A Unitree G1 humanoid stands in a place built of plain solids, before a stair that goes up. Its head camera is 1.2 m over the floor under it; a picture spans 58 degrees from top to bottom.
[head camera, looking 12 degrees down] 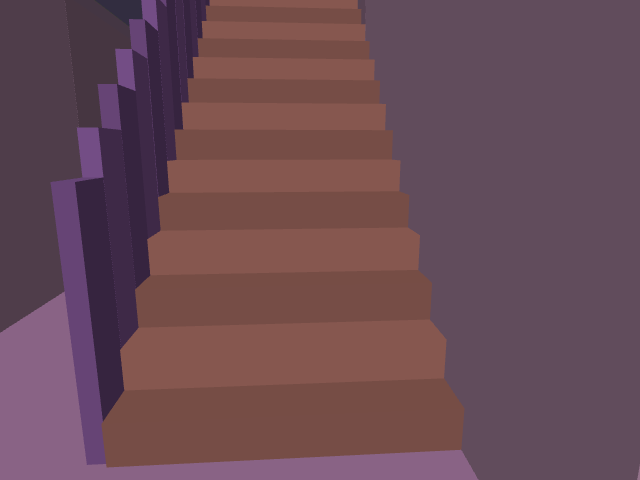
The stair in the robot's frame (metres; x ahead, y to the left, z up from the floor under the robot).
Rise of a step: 0.19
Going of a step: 0.23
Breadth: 1.40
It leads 4 degrees to the left of straight ahead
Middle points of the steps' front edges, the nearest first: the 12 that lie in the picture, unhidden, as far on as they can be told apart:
1.49 0.12 0.19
1.72 0.14 0.38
1.95 0.16 0.56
2.18 0.17 0.75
2.41 0.19 0.94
2.64 0.20 1.13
2.87 0.22 1.31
3.10 0.24 1.50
3.33 0.25 1.69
3.56 0.27 1.88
3.79 0.29 2.07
4.02 0.30 2.25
